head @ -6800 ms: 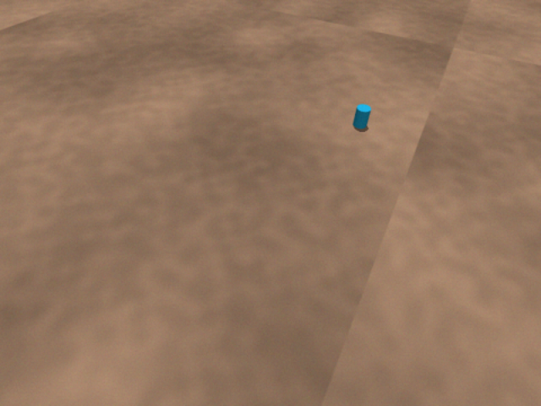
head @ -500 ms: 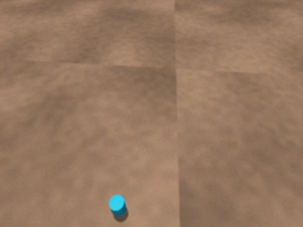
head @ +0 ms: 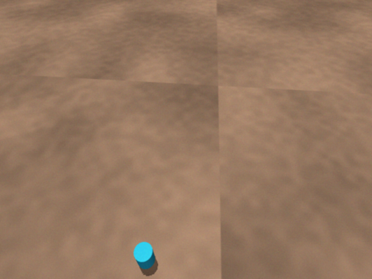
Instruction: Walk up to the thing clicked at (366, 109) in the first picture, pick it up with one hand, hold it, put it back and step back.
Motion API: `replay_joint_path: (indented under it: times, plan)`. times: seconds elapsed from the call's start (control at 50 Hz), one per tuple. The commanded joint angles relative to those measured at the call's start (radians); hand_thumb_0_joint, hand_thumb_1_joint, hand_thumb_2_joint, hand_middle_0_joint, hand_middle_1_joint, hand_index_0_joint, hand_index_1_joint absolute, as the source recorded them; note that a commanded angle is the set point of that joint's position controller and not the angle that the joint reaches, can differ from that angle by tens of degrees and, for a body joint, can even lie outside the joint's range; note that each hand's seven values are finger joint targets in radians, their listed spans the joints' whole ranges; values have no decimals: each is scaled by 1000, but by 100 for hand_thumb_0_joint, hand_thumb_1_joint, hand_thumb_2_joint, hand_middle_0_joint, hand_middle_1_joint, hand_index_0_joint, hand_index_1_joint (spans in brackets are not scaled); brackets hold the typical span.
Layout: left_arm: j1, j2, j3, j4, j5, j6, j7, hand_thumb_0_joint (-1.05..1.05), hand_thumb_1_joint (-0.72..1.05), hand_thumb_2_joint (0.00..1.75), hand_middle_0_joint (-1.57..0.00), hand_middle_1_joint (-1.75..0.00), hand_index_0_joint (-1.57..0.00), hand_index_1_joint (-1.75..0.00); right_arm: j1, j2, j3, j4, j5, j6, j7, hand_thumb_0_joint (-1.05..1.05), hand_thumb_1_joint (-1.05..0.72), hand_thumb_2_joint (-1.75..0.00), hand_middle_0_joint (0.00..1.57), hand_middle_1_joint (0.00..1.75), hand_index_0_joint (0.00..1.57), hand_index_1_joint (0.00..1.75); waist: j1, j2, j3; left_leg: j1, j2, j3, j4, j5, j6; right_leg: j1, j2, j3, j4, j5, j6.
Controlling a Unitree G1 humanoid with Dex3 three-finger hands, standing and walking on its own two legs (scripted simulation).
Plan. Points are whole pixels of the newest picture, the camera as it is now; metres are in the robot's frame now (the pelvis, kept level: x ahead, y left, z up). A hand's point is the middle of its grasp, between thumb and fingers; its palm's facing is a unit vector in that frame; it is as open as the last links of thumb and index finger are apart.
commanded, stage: stand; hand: left
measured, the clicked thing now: (144, 255) +0.39 +0.20 -0.72
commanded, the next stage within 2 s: go down in 1.30 s
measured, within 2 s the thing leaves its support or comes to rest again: neither
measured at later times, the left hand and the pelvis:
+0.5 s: hand out of the picture +0.07 +0.25 -0.16, palm faces -0.02 -0.94 -0.35, open 7.3 cm; pelvis +0.00 -0.01 +0.00, yaw +0 degrees
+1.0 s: hand out of the picture +0.07 +0.25 -0.16, palm faces -0.03 -0.94 -0.35, open 7.3 cm; pelvis +0.00 -0.01 +0.00, yaw +0 degrees
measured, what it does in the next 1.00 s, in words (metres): stands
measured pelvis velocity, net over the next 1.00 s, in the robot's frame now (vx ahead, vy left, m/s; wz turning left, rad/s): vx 0.00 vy -0.01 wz -0.01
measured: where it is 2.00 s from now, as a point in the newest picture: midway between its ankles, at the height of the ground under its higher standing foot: outside the picture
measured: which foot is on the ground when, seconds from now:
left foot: down 0.00-1.00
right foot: down 0.00-1.00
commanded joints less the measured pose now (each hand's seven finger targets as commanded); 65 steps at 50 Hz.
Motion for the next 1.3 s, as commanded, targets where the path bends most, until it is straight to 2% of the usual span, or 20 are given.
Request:
replay_joint_path:
  times: [0.0, 0.12, 0.2, 0.22, 0.28, 0.4, 0.5, 0.62, 0.94, 1.22, 1.26, 1.28]
  plan:
    - [-44, 221, 40, -66, -3, -20, 14, 0, 90, 90, -20, -30, -20, -30, -43, -211, -37, -64, 0, -22, -15, 0, -90, -90, 20, 30, 20, 30, 2, 0, -88, -1, 126, -84, -26, 227, 24, 44, -130, 109, -26, 222, -20]
    - [-39, 219, 40, -66, -4, -18, 13, 0, 90, 90, -20, -30, -20, -30, -41, -215, -35, -66, 0, -22, -15, 0, -90, -90, 20, 30, 20, 30, 7, 4, -67, -12, 125, -86, -35, 188, 26, 31, -128, 109, -34, 180, -18]
    - [-49, 222, 42, -68, -5, -18, 12, 0, 90, 90, -20, -30, -20, -30, -29, -208, -32, -67, -2, -24, -15, 0, -90, -90, 20, 30, 20, 30, 1, 3, -71, -12, 125, -85, -37, 201, 26, 36, -130, 113, -25, 196, -25]
    - [-38, 219, 41, -66, -4, -18, 12, 0, 90, 90, -20, -30, -20, -30, -39, -212, -35, -69, -1, -23, -16, 0, -90, -90, 20, 30, 20, 30, 7, 6, -67, -10, 125, -89, -36, 207, 25, 30, -125, 107, -27, 193, -21]
    - [-32, 216, 40, -65, -4, -18, 12, 0, 90, 90, -20, -30, -20, -30, -36, -212, -34, -70, -1, -21, -15, 0, -90, -90, 20, 30, 20, 30, 7, -5, -58, -13, 122, -86, -39, 170, 25, 15, -122, 108, -38, 157, -19]
    - [-40, 222, 41, -69, -3, -19, 12, 0, 90, 90, -20, -30, -20, -30, -22, -213, -33, -70, -4, -21, -15, 0, -90, -90, 20, 30, 20, 30, 4, -3, -60, -24, 120, -85, -39, 148, 28, 18, -126, 118, -40, 150, -21]
    - [-34, 227, 40, -70, -3, -20, 12, 0, 90, 90, -20, -30, -20, -30, -19, -206, -32, -72, -5, -22, -13, 0, -90, -90, 20, 30, 20, 30, 4, -3, -56, -21, 123, -90, -39, 174, 24, 17, -121, 109, -29, 164, -22]
    - [-20, 223, 36, -69, -2, -19, 11, 0, 90, 90, -20, -30, -20, -30, -17, -210, -32, -68, -2, -21, -13, 0, -90, -90, 20, 30, 20, 30, 5, 8, -57, -22, 122, -88, -38, 129, 28, 10, -123, 119, -43, 142, -23]
    - [-23, 227, 35, -73, -5, -21, 12, 0, 90, 90, -20, -30, -20, -30, -2, -208, -32, -69, -5, -20, -12, 0, -90, -90, 20, 30, 20, 30, 2, -10, -43, -31, 123, -87, -39, 126, 27, 3, -119, 120, -41, 126, -24]
    - [-16, 223, 32, -74, -4, -21, 12, 0, 90, 90, -20, -30, -20, -30, -6, -210, -33, -69, -5, -23, -13, 0, -90, -90, 20, 30, 20, 30, 8, -1, -55, -15, 126, -86, -40, 169, 26, 9, -120, 117, -33, 166, -23]
    - [-17, 223, 34, -74, -3, -19, 12, 0, 90, 90, -20, -30, -20, -30, -3, -213, -34, -67, -5, -22, -15, 0, -90, -90, 20, 30, 20, 30, 7, 13, -54, -18, 124, -84, -46, 141, 27, 7, -122, 119, -32, 149, -23]
    - [-17, 223, 33, -74, -2, -20, 12, 0, 90, 90, -20, -30, -20, -30, -5, -212, -34, -70, -5, -23, -14, 0, -90, -90, 20, 30, 20, 30, 7, 5, -60, -14, 128, -85, -39, 166, 32, 21, -124, 117, -27, 174, -26]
